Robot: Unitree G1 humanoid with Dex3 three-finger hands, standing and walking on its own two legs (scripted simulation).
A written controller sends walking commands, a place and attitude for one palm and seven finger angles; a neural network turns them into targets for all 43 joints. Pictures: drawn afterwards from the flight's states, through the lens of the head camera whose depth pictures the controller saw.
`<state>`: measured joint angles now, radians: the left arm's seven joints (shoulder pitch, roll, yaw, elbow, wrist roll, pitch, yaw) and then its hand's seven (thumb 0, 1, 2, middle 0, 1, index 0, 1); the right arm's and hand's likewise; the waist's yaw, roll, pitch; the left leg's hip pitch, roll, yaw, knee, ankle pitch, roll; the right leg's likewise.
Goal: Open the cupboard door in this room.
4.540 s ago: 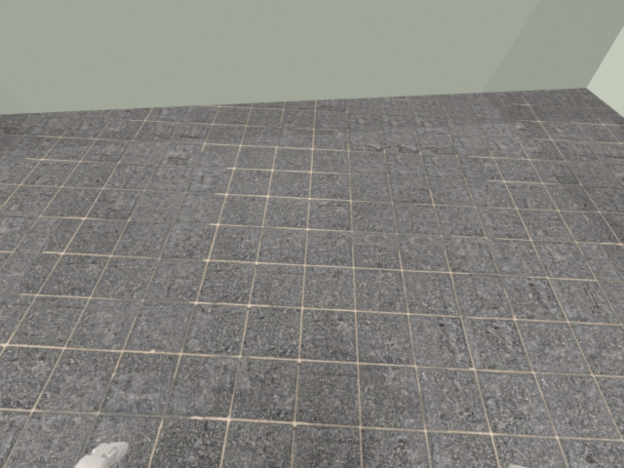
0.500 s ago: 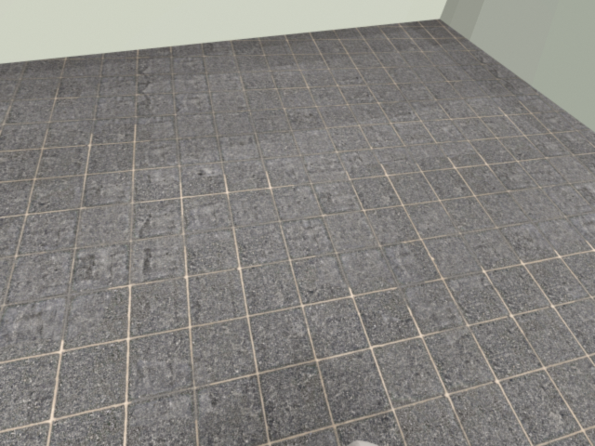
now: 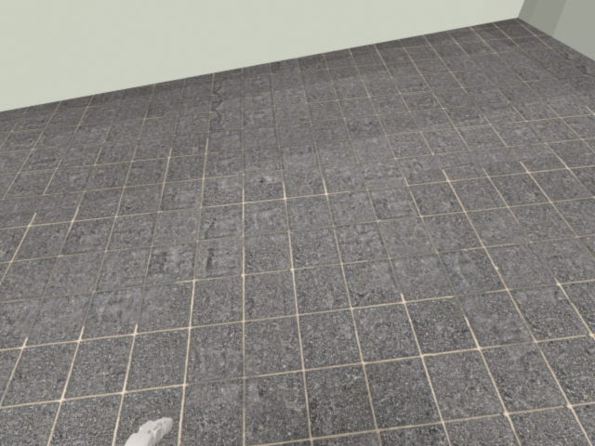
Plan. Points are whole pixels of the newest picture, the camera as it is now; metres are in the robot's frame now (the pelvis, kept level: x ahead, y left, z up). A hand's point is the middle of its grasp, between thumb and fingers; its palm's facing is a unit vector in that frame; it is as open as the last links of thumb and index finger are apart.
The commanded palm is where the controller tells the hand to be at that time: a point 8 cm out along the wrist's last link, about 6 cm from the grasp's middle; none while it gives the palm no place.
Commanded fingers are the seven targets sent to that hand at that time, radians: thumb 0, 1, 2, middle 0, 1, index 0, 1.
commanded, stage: turn or walk to find it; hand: left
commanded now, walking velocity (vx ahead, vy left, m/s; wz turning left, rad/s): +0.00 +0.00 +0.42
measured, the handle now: out of the picture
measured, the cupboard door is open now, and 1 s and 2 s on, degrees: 0 0 0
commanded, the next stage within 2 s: none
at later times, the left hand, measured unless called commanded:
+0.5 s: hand out of the picture -0.08 +0.23 -0.18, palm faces +0.30 -0.92 -0.23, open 7.4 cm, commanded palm none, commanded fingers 0.00 0.90 0.90 -0.20 -0.30 -0.20 -0.30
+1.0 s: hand out of the picture -0.05 +0.19 -0.14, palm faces +0.43 -0.85 -0.29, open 7.4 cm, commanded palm none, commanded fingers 0.00 0.90 0.90 -0.20 -0.30 -0.20 -0.30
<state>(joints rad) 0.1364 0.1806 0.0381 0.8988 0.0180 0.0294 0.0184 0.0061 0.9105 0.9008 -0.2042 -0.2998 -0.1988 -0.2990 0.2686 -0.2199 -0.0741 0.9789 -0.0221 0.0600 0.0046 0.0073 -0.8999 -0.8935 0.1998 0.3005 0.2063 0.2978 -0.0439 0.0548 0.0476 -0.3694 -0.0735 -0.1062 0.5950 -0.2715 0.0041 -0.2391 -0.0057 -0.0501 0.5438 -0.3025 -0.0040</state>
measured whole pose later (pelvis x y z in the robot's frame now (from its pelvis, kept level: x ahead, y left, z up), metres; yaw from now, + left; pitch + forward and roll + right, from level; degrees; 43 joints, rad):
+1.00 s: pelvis -0.05 -0.02 +0.00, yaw +26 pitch -1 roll +2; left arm 0.18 0.17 0.03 0.90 0.02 0.02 0.02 0.01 0.91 0.90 -0.21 -0.30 -0.20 -0.30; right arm 0.23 -0.25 -0.09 0.98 -0.03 0.08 0.01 0.01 -0.90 -0.89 0.20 0.30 0.20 0.30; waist -0.02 0.06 0.06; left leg -0.46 -0.04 -0.06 1.03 -0.43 -0.02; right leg -0.25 -0.06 -0.12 0.56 -0.30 -0.04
